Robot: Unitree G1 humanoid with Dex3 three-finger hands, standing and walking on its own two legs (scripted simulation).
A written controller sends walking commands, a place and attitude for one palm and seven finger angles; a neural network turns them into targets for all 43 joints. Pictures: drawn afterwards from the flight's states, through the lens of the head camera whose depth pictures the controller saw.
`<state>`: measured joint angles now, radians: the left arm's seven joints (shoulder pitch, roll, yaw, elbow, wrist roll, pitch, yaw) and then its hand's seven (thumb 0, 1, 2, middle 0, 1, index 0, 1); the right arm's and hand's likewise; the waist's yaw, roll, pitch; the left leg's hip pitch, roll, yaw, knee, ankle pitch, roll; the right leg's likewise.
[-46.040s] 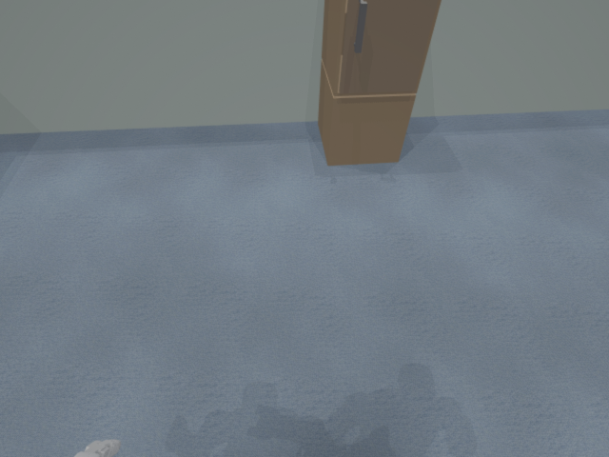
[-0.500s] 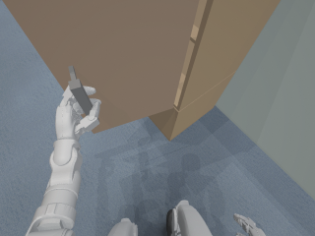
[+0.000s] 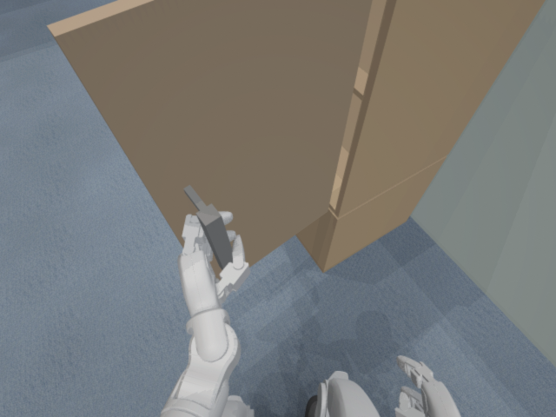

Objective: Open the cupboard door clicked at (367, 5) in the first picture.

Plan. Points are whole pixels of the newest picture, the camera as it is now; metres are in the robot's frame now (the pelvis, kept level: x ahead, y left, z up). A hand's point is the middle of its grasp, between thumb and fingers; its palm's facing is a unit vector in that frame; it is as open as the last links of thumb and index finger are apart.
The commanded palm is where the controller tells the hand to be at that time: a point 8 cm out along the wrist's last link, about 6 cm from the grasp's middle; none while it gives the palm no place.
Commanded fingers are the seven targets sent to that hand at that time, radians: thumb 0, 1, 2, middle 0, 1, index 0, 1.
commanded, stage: pull the door open along its arc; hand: left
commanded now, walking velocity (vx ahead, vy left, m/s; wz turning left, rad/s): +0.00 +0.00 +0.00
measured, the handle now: (212, 233) +0.37 +0.12 +0.02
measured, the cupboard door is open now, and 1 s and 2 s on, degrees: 96 100 100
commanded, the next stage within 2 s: open thumb and fingers to let go in 0.04 s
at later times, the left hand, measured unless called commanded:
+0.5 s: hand (251, 273) +0.31 +0.05 +0.02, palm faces +0.33 -0.94 -0.04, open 9.4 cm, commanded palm +0.26 +0.11 +0.02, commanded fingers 0.00 -0.43 0.33 -0.31 -1.21 -0.31 -1.21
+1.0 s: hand (250, 278) +0.30 +0.05 +0.02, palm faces +0.30 -0.95 -0.02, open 15.6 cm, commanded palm +0.26 +0.11 +0.02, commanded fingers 0.00 -0.50 0.30 -0.15 -0.30 -0.15 -0.30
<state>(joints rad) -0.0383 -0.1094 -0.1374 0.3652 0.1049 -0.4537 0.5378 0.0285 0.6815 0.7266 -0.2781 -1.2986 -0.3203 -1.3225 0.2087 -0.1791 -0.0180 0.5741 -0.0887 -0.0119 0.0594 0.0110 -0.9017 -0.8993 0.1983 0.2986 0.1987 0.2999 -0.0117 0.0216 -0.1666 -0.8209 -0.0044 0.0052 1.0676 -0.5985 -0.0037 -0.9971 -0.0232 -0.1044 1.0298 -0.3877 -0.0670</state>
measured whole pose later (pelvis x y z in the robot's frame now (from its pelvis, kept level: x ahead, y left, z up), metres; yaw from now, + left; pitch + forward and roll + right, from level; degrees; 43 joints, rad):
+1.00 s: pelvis -0.04 +0.00 -0.01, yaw +1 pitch +18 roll +2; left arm -0.15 -0.11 -0.16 0.48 0.11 -0.47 0.58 -0.01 -0.49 0.30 -0.21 -0.58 -0.20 -0.58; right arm 0.18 -0.19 -0.01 0.62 -0.09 -0.06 0.03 0.01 -0.90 -0.90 0.20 0.30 0.20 0.30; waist -0.02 0.01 -0.15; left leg -0.87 -0.02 0.01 1.12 -0.57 0.00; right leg -1.04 -0.04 -0.10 1.07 -0.35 -0.07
